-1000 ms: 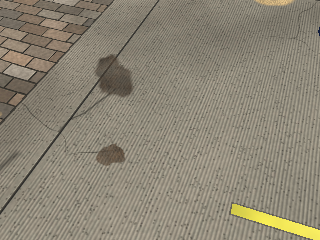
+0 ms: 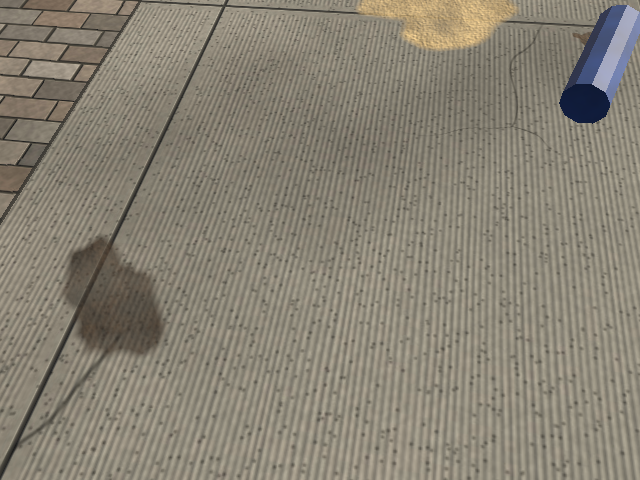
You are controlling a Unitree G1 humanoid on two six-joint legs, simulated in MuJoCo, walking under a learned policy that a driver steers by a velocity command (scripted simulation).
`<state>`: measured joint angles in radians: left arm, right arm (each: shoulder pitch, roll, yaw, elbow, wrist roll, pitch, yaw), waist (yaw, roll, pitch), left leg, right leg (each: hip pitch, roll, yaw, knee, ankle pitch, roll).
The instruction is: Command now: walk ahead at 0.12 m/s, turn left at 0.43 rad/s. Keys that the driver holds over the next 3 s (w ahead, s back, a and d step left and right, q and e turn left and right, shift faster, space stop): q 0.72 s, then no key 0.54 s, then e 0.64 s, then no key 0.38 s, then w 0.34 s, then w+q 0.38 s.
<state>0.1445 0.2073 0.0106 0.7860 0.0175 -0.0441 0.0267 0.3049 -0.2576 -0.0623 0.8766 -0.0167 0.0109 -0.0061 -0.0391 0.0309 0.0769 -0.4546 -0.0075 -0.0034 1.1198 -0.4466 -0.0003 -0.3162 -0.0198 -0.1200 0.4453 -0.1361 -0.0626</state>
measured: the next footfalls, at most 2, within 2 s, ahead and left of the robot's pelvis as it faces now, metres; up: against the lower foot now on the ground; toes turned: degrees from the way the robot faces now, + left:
left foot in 0.28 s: +0.04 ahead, +0.12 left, +0.00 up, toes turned +13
right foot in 0.76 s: +0.08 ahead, -0.06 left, +0.00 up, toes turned +30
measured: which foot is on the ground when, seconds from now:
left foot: up 0.00-0.26, down 0.28-0.76, up 0.78-1.00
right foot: down 0.00-0.26, up 0.28-0.74, down 0.76-1.00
